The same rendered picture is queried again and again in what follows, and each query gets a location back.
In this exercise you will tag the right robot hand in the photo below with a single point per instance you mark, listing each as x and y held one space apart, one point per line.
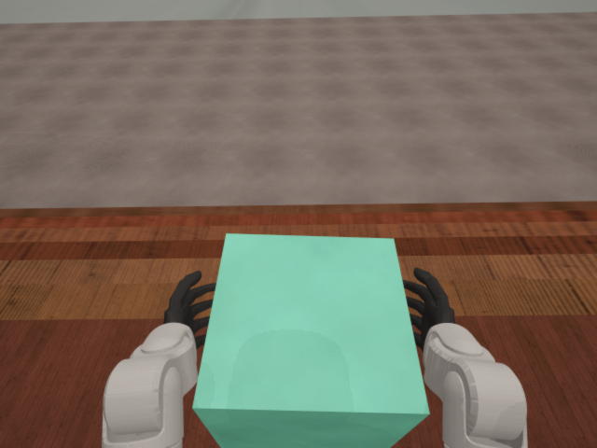
434 310

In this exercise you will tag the robot right forearm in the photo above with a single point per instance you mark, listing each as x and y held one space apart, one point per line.
484 405

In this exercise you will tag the carton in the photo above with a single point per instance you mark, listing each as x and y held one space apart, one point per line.
309 345

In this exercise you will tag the left robot hand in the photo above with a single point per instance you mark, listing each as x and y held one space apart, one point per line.
180 311

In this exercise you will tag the robot left forearm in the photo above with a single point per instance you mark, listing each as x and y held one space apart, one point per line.
143 395

